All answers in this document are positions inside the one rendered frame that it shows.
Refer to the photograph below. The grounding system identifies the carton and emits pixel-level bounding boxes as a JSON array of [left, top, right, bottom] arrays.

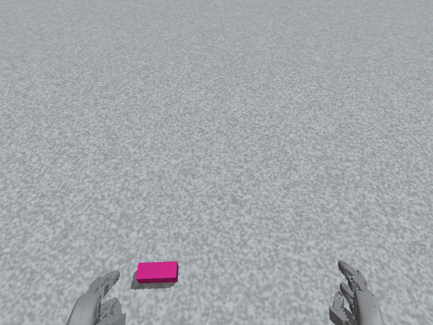
[[136, 261, 179, 284]]

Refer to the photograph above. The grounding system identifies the left robot hand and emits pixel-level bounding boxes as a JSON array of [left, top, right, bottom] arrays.
[[67, 270, 126, 325]]

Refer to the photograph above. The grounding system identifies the right robot hand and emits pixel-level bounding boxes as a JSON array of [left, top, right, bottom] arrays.
[[329, 260, 384, 325]]

